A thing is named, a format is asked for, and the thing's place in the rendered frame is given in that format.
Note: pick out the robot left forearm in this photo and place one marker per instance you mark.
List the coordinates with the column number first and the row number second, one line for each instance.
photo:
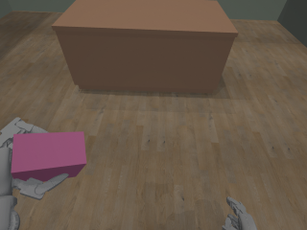
column 9, row 219

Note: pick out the robot right hand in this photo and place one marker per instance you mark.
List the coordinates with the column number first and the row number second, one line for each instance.
column 244, row 221

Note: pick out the table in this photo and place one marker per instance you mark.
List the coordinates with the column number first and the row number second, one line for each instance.
column 146, row 45

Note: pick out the sponge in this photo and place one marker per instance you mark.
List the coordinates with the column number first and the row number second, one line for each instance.
column 43, row 156

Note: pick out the robot left hand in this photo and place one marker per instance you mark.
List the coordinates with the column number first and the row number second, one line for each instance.
column 32, row 188

